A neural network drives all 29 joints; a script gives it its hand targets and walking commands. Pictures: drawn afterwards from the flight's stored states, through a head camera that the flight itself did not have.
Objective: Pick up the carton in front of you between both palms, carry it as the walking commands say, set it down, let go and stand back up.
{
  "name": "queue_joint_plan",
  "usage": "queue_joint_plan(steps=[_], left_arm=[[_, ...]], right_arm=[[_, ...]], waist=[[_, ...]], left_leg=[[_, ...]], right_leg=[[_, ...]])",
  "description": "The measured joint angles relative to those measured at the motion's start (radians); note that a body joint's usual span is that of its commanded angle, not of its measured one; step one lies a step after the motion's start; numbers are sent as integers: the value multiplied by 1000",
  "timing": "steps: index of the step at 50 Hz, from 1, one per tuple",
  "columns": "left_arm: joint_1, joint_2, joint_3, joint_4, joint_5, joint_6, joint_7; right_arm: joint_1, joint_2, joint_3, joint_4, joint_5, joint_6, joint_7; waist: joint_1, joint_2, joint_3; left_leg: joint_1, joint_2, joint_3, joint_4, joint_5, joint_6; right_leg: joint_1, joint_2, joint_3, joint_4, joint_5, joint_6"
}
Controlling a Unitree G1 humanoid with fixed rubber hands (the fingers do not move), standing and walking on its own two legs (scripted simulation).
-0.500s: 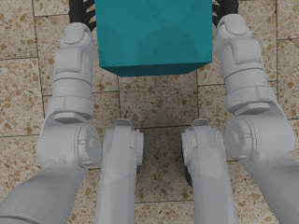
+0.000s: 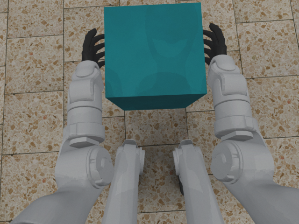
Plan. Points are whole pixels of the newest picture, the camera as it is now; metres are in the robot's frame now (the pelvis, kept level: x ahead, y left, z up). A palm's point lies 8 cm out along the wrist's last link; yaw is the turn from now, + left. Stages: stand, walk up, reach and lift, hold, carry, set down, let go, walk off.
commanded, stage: reach and lift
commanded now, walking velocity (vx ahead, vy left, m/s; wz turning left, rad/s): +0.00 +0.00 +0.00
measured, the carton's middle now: (153, 69) +0.50 +0.02 -0.13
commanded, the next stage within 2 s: none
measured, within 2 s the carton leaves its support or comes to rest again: neither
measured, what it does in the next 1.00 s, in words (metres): rises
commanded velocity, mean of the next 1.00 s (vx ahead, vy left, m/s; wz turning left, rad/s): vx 0.00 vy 0.00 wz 0.00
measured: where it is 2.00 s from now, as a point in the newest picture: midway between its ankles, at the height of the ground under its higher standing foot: (156, 180)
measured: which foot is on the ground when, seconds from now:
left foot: down 0.00-1.00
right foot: down 0.00-1.00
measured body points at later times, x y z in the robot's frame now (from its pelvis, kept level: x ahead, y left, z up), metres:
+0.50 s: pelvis +0.05 +0.00 +0.14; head +0.19 +0.01 +0.57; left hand +0.45 +0.16 +0.10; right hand +0.46 -0.14 +0.10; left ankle +0.11 +0.14 -0.48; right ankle +0.11 -0.13 -0.48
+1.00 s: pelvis +0.10 +0.00 +0.25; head +0.10 +0.00 +0.70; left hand +0.41 +0.16 +0.25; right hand +0.41 -0.15 +0.25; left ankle +0.11 +0.14 -0.48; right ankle +0.10 -0.13 -0.48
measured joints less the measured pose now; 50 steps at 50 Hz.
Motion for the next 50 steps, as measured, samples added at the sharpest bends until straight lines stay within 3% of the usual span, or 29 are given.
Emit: queue_joint_plan(steps=[14,33,42,50], left_arm=[[238,-58,-44,-11,-17,-30,8],[534,-122,-106,-61,-7,-64,-2],[674,-145,-149,-120,-4,-28,-4],[778,-156,-204,-217,-10,62,-5]], right_arm=[[243,54,37,-13,19,-31,-1],[548,116,94,-71,13,-65,13],[686,133,142,-129,10,-27,19],[795,143,193,-234,9,66,25]], waist=[[-5,3,-69],[-12,8,-46],[-15,11,-8],[-15,15,34]], left_leg=[[355,7,-11,-230,-7,16],[934,26,-27,-661,77,38],[1265,39,-32,-906,143,48],[1553,51,-39,-1105,203,55]], right_leg=[[357,-12,11,-233,-6,-17],[936,-36,32,-665,80,-38],[1265,-53,43,-911,147,-47],[1556,-69,45,-1112,209,-53]])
